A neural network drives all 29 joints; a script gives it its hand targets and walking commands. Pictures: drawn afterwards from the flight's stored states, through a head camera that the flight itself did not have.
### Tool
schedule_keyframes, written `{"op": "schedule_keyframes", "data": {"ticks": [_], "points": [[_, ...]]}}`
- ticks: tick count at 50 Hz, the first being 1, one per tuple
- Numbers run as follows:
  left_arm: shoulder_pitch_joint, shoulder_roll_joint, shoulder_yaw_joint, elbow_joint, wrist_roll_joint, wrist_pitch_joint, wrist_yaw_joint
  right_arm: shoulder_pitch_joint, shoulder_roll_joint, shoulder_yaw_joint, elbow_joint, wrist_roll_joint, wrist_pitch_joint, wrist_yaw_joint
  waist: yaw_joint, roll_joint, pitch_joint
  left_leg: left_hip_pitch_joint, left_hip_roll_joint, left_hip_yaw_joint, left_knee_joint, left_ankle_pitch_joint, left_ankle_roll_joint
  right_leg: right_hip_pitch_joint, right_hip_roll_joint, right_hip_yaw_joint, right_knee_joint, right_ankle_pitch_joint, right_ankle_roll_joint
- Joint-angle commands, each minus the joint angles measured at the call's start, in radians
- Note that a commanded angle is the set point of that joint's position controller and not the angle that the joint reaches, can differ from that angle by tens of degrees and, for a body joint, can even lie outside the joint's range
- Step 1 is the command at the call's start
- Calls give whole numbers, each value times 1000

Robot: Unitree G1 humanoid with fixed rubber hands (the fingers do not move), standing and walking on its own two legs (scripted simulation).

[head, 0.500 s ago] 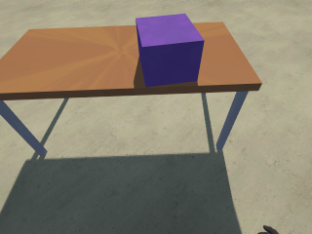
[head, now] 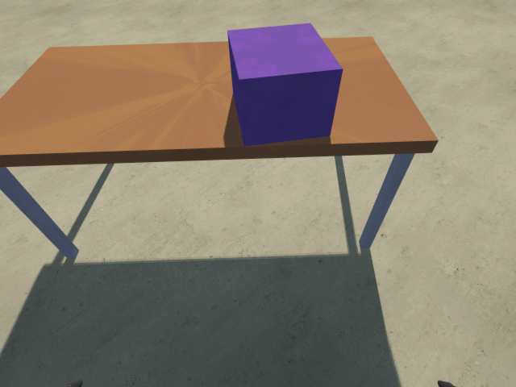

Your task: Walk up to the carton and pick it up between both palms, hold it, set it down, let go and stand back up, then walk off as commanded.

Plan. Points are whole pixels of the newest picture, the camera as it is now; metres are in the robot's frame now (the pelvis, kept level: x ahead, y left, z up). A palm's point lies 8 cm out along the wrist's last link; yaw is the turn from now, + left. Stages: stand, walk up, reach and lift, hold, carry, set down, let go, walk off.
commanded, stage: stand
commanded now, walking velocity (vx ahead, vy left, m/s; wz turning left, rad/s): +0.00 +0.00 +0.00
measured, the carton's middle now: (278, 82) +0.92 -0.02 -0.01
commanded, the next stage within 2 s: none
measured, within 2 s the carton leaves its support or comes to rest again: neither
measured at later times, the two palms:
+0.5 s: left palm out of the picture +0.05 +0.32 -0.09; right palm out of the picture +0.06 -0.31 -0.12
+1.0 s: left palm out of the picture +0.05 +0.32 -0.09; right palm out of the picture +0.06 -0.30 -0.12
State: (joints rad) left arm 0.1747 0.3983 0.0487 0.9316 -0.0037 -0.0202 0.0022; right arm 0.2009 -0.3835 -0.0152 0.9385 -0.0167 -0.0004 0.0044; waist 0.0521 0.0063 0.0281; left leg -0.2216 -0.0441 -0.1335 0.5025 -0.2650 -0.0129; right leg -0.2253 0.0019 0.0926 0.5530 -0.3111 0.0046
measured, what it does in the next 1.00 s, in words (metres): stands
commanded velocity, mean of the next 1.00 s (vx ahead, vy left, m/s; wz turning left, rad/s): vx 0.00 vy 0.00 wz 0.00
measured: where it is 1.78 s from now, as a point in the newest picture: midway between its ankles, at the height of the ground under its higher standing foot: outside the picture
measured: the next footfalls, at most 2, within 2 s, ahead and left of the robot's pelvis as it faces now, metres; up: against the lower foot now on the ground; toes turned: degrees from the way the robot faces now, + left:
none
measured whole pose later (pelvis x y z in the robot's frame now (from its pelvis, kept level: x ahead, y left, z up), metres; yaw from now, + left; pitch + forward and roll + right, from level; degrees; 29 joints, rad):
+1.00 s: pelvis -0.02 +0.00 +0.00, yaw +0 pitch -1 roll +1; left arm 0.16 0.40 0.05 1.02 0.00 -0.02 0.00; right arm 0.20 -0.38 -0.02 1.02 -0.02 0.00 0.01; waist 0.05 0.01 0.03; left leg -0.21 -0.04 -0.13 0.44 -0.21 -0.02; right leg -0.22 0.00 0.09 0.50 -0.26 0.00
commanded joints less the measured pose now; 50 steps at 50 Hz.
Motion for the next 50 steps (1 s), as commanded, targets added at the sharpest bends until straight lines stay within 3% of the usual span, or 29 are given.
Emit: {"op": "schedule_keyframes", "data": {"ticks": [1, 3, 4, 8, 9, 11, 12, 13, 14, 16, 18, 19, 20, 21, 22, 23, 24, 25, 26, 28, 29, 32, 35, 36, 40, 41, 44, 49, 50], "points": [[-42, 159, 3, 21, 10, -19, 16, -124, -159, -25, -49, 9, -34, -10, -41, -2, -74, 44, 113, -48, -65, 281, 57, 61, -102, 53, -145, 296, -43], [-60, 172, 7, 19, 16, -20, 20, -112, -186, -37, -24, 26, -28, -9, -36, 20, -48, 56, 110, -47, -81, 249, 46, 30, -115, 80, -193, 213, -48], [-56, 149, 6, 13, 6, -22, 5, -110, -206, -39, -21, 11, -28, -9, -32, -31, -78, 23, 118, -49, -110, 170, 58, 80, -96, 44, -175, 199, -28], [-74, 200, 10, 32, 9, -26, 9, -137, -168, -35, -12, 22, -21, -3, -39, 26, -82, 57, 116, -45, -102, 190, 50, 45, -102, 77, -204, 161, -34], [-87, 184, 6, 34, 19, -23, 18, -170, -164, -29, -28, 15, -19, -9, -47, -21, -49, 60, 112, -44, -93, 150, 54, 5, -106, 84, -221, 145, -26], [-78, 178, 12, 34, 23, -29, 13, -114, -214, -46, 9, 8, -18, -6, -37, 15, -30, 49, 101, -30, -115, 95, 38, 22, -112, 89, -236, 90, -34], [-71, 181, 14, 51, 15, -28, 5, -71, -168, -25, 2, 12, -22, -5, -61, 2, -31, 25, 101, -46, -117, 126, 43, 24, -116, 100, -215, 101, -40], [-47, 181, 6, 66, 17, -27, 2, -80, -184, -36, 6, 14, -21, 0, -47, 59, -10, 47, 104, -30, -117, 99, 40, -3, -116, 100, -236, 63, -41], [-48, 196, 13, 70, 14, -25, 5, -77, -173, -27, 2, 17, -28, -10, -56, -39, 12, 24, 122, -73, -131, 79, 52, 1, -95, 72, -225, 105, -34], [-71, 195, 21, 51, 23, -25, 7, -104, -193, -32, 22, 2, -24, 0, -37, 54, -71, 34, 108, -52, -152, 49, 40, 41, -106, 88, -204, 52, -44], [-43, 159, 15, 52, 11, -18, -4, -107, -216, -38, 20, 14, -22, -3, -17, 25, -19, 1, 113, -61, -134, 28, 45, 6, -85, 69, -219, 24, -32], [-63, 160, 4, 59, 11, -21, -6, -118, -186, -32, 16, 16, -23, 4, -37, -4, -17, -10, 109, -75, -165, -11, 40, 25, -72, 49, -209, 16, -24], [-70, 173, 4, 71, 11, -18, 1, -140, -166, -19, 14, 14, -30, 4, -25, 13, -11, -20, 114, -70, -148, -2, 41, 30, -93, 79, -238, 26, -33], [-85, 203, 16, 64, 17, -25, 6, -132, -184, -37, 21, 16, -27, -5, -42, -19, -20, 3, 100, -43, -138, 58, 41, 19, -114, 99, -236, 58, -35], [-78, 208, 17, 73, 21, -23, 9, -80, -173, -26, 39, 9, -30, 5, -56, 21, -47, 48, 91, -30, -114, 81, 38, 33, -117, 126, -227, 98, -47], [-66, 205, 22, 77, 13, -21, 7, -91, -199, -38, 42, 4, -29, -6, -25, 42, -24, 18, 109, -39, -115, 130, 47, 50, -127, 107, -232, 139, -36], [-95, 204, 18, 78, 16, -23, 8, -88, -154, -29, 35, 20, -36, -4, -59, -16, -59, 49, 113, -58, -128, 199, 45, 63, -119, 96, -198, 208, -48], [-75, 189, 14, 71, 18, -19, 13, -78, -165, -25, 23, 16, -28, -6, -50, 29, -38, 65, 115, -44, -107, 234, 50, 23, -101, 86, -199, 241, -41], [-76, 190, 12, 59, 16, -29, 12, -117, -202, -27, 34, 11, -26, -11, -36, -2, -61, 62, 121, -58, -124, 239, 58, 63, -90, 61, -186, 246, -25], [-76, 185, 14, 82, 23, -32, 11, -100, -178, -37, 34, 20, -26, -10, -70, 10, -80, 83, 114, -54, -118, 228, 45, 62, -98, 61, -199, 251, -31], [-63, 199, 10, 85, 8, -26, 2, -84, -160, -11, 30, 10, -22, -10, -49, 33, -74, 68, 117, -29, -103, 191, 53, 73, -101, 73, -199, 235, -27], [-56, 178, 11, 70, 7, -29, 7, -102, -186, -31, 43, 20, -27, -8, -36, -29, -97, 78, 122, -40, -108, 225, 58, 70, -110, 85, -209, 224, -39], [-115, 165, 3, 57, 19, -22, 3, -127, -198, -32, 28, 9, -26, -14, -36, 11, -28, 46, 112, -33, -114, 184, 46, 22, -112, 81, -227, 173, -31], [-84, 202, 15, 69, 23, -28, 7, -105, -171, -24, 35, 17, -20, -10, -51, -35, -22, 69, 113, -33, -118, 182, 48, 16, -107, 96, -231, 191, -37], [-57, 201, 14, 95, 18, -18, 10, -119, -172, -21, 30, 10, -20, -4, -34, 30, -67, 58, 119, -33, -129, 101, 46, 45, -111, 83, -226, 131, -33], [-103, 211, 12, 78, 18, -16, 15, -91, -157, -22, 39, 20, -17, -8, -65, -66, -31, 38, 103, -25, -123, 145, 37, 25, -122, 88, -246, 117, -35], [-75, 166, -1, 68, 12, -23, 12, -88, -160, -13, 44, 7, -20, -3, -57, 43, -53, 75, 125, -37, -125, 153, 51, 13, -128, 107, -232, 110, -43], [-69, 206, 10, 94, 9, -22, 8, -118, -179, -23, 32, 20, -24, -1, -46, -36, -18, 74, 123, -46, -141, 176, 51, 9, -98, 82, -226, 167, -26], [-66, 192, 9, 90, 11, -19, 12, -85, -170, -17, 39, 17, -18, 0, -60, 21, -88, 90, 125, -64, -137, 134, 54, 47, -97, 81, -224, 188, -32]]}}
